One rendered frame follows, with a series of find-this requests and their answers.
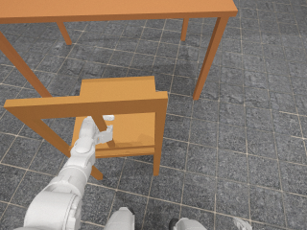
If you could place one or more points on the robot left forearm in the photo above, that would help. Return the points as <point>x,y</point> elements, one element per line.
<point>75,173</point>

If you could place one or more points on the robot left hand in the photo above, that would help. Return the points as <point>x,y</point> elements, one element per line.
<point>89,130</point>

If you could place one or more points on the left robot upper arm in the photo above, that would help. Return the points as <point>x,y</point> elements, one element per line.
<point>54,211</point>

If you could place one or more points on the right robot thigh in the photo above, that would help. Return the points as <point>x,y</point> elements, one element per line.
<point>188,224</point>

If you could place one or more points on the robot right hand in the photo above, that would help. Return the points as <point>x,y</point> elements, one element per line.
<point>242,225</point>

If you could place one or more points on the robot thigh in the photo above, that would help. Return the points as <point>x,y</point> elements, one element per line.
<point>121,220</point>
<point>188,224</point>

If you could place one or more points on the chair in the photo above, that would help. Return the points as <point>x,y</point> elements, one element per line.
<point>139,116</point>

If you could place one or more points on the left robot thigh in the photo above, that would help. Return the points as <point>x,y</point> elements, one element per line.
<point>121,220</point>

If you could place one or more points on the table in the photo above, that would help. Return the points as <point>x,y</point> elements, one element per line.
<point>59,11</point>

